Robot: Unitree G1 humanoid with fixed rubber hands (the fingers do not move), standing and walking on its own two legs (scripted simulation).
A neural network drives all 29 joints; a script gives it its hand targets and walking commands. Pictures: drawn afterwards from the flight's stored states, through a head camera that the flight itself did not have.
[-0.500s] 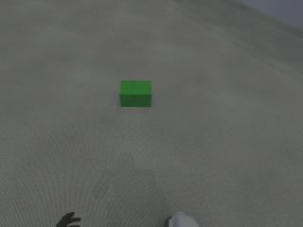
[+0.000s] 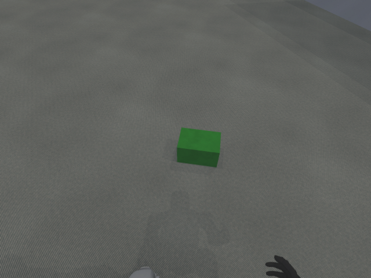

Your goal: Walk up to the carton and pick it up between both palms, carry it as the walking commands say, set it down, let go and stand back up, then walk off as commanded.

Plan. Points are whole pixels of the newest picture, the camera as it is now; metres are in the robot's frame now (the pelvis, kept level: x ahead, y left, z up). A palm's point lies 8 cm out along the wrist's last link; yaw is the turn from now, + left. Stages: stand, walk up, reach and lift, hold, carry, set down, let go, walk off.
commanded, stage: walk up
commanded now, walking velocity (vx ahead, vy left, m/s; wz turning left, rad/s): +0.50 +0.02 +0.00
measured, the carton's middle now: (198, 147) +1.03 -0.03 -0.70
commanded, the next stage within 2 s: none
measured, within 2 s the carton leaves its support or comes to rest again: neither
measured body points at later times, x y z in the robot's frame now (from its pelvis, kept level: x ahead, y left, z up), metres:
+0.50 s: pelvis +0.24 +0.01 +0.00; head +0.28 +0.01 +0.45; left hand +0.43 +0.23 -0.13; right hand +0.12 -0.21 -0.14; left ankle +0.16 +0.15 -0.74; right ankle +0.37 -0.14 -0.71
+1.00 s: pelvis +0.45 +0.05 -0.02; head +0.48 +0.07 +0.43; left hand +0.37 +0.29 -0.17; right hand +0.59 -0.19 -0.14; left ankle +0.54 +0.16 -0.75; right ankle +0.38 -0.12 -0.72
